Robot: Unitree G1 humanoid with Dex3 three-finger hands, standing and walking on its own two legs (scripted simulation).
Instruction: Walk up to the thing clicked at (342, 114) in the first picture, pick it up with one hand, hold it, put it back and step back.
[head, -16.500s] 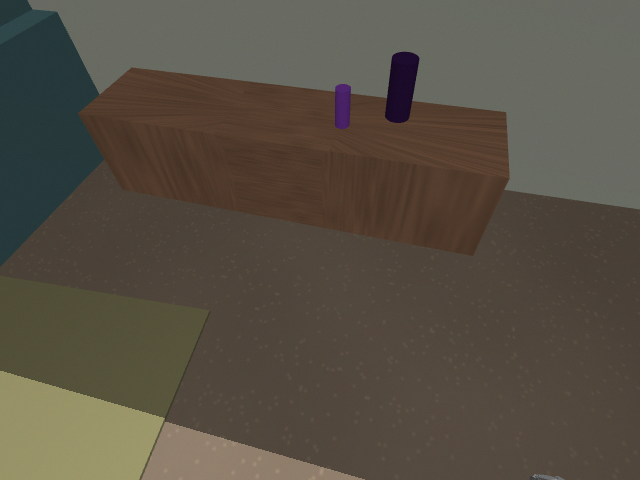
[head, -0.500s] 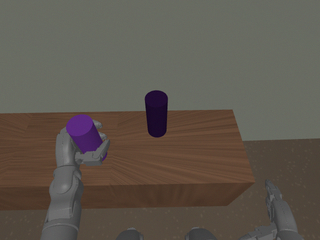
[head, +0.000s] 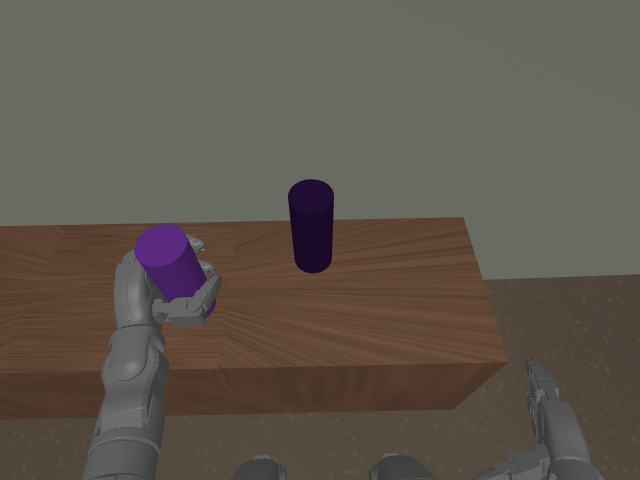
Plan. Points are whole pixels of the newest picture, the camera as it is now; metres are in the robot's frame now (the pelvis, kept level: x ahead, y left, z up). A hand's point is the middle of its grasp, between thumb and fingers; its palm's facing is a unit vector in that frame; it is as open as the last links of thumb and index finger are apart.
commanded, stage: hold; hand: left
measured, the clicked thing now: (180, 278) +0.34 +0.18 +0.07
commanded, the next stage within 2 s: crouch in 1.44 s
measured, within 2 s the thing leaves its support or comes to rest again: neither
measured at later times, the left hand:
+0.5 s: hand (189, 284) +0.34 +0.17 +0.05, palm faces +0.13 -0.99 -0.01, open 7.4 cm
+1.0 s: hand (186, 284) +0.34 +0.17 +0.05, palm faces +0.13 -0.99 -0.01, open 7.4 cm
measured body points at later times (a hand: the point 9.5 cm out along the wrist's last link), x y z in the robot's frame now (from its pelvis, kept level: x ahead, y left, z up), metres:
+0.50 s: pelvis +0.00 +0.00 +0.00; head +0.04 +0.01 +0.45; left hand +0.32 +0.22 +0.05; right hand +0.15 -0.26 -0.04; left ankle +0.02 +0.13 -0.69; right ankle +0.00 -0.13 -0.69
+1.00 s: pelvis +0.00 +0.00 +0.00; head +0.04 +0.01 +0.45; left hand +0.32 +0.22 +0.05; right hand +0.16 -0.26 -0.04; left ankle +0.02 +0.13 -0.69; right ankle +0.00 -0.13 -0.69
